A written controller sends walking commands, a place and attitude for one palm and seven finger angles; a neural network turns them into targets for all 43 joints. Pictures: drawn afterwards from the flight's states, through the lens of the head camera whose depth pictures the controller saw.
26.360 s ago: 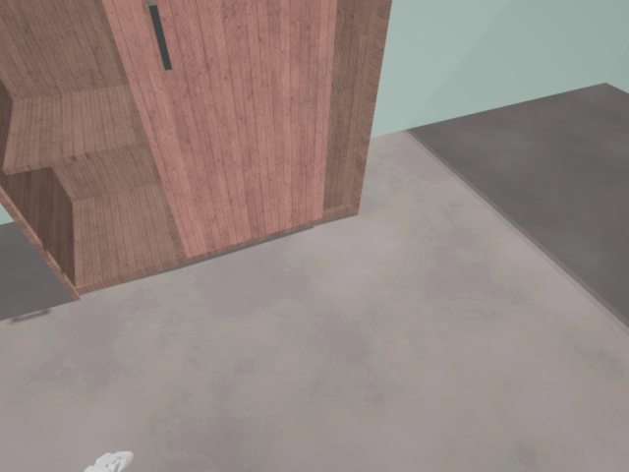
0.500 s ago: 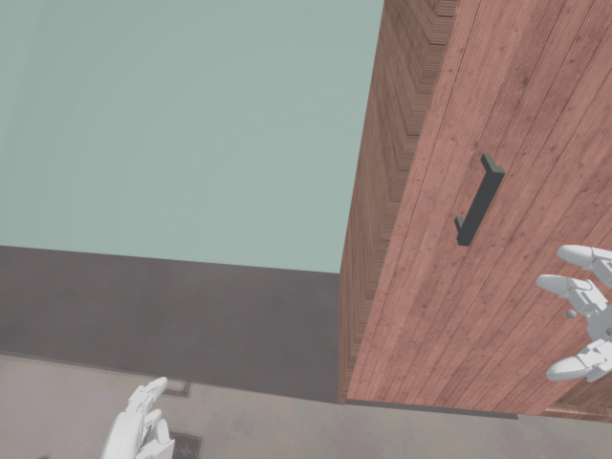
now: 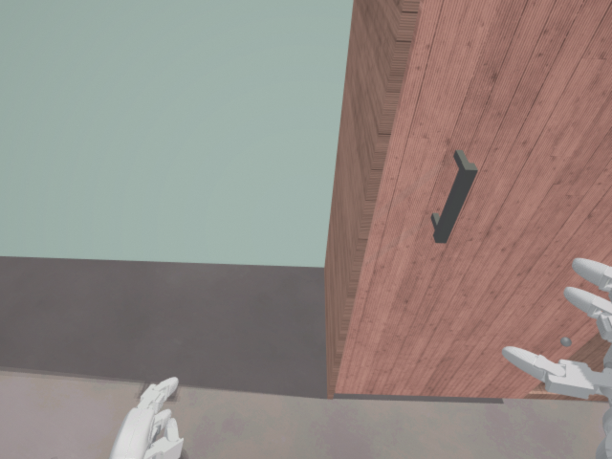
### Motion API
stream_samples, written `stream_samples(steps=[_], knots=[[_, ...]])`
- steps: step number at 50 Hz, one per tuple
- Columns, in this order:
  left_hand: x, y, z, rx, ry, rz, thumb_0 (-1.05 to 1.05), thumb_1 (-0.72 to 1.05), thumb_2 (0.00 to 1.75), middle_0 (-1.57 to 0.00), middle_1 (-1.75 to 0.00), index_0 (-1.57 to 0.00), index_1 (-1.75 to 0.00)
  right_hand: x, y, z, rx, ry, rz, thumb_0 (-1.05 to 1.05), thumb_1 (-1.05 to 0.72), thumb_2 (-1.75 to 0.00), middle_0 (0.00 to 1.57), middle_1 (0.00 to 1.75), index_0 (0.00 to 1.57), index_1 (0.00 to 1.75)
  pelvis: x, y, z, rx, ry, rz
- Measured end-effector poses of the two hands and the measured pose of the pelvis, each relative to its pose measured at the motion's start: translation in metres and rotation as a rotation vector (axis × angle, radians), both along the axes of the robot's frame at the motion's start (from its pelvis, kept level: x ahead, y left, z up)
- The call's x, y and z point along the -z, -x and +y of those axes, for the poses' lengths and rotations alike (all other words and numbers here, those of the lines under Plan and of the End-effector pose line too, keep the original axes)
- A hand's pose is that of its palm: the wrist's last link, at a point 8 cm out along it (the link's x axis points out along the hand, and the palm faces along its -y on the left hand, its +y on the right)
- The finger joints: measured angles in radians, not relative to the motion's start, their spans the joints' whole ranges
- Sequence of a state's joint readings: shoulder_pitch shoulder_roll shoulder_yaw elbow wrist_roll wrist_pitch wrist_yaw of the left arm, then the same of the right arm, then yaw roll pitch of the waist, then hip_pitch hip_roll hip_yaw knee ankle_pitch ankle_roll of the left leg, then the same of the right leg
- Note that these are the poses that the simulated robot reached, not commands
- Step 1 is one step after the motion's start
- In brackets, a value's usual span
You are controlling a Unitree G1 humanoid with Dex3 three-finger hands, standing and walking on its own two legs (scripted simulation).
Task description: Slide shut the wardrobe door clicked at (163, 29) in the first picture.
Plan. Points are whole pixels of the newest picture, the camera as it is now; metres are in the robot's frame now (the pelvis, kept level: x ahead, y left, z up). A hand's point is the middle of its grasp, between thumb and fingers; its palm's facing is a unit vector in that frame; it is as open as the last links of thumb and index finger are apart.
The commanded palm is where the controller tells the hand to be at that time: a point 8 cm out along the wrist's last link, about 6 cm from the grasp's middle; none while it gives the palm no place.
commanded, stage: draw the hand back to the body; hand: right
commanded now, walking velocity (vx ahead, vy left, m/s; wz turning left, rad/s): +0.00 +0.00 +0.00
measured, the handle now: (450, 198) +0.46 -0.23 +0.12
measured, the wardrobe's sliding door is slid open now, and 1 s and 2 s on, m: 0.00 0.00 0.00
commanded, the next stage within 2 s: step back with the hand held close in 0.76 s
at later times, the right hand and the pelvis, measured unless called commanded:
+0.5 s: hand (578, 338) +0.20 -0.26 +0.16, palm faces +0.43 +0.82 -0.37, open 7.9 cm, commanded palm +0.15 -0.30 +0.17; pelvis +0.02 +0.00 +0.00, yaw +0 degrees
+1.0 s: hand (567, 332) +0.20 -0.24 +0.17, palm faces +0.45 +0.80 -0.40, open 7.4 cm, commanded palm +0.15 -0.27 +0.18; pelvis +0.00 +0.02 +0.00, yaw +1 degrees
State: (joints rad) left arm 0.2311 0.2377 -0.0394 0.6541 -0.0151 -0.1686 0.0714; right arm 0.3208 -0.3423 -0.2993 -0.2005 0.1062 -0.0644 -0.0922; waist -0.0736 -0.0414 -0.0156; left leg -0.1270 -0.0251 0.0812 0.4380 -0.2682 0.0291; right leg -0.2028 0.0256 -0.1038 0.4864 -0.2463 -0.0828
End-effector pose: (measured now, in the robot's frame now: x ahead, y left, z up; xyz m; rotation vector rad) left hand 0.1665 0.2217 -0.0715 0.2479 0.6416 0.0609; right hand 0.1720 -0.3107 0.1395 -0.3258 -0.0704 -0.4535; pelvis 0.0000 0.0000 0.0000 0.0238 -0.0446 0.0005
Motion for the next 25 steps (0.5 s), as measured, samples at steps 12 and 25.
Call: stream_samples(steps=[12, 25], knots=[[-0.002, -0.020, -0.014, 0.008, 0.028, 0.008, 0.01, 0.90, 0.90, -0.20, -0.30, -0.21, -0.30, -0.026, -0.011, 0.004, -0.035, 0.072, -0.040, 0.00, -0.33, -0.63, 0.22, 0.63, 0.23, 0.63, -0.004, -0.016, -0.009, -0.008, 0.004, -0.011], [-0.004, -0.021, -0.005, 0.015, 0.017, 0.024, 0.01, 0.91, 0.90, -0.20, -0.30, -0.21, -0.30, -0.032, 0.011, 0.010, -0.021, 0.100, -0.026, 0.01, -0.76, -0.84, 0.21, 0.37, 0.22, 0.38, -0.004, -0.016, -0.002, -0.005, 0.003, -0.022]])
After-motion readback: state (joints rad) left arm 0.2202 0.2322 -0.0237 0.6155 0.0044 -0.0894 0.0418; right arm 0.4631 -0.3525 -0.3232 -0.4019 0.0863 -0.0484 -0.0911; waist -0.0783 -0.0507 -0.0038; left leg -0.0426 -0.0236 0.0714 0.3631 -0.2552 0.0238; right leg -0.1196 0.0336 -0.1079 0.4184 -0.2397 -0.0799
